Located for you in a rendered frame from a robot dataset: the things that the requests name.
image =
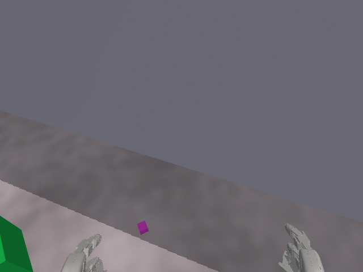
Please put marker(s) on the right robot hand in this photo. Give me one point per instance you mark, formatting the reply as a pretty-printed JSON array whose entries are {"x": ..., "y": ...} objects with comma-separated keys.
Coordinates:
[{"x": 307, "y": 259}]

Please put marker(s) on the left robot hand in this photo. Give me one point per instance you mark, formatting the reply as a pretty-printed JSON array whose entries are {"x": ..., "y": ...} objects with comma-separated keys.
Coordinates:
[{"x": 76, "y": 262}]

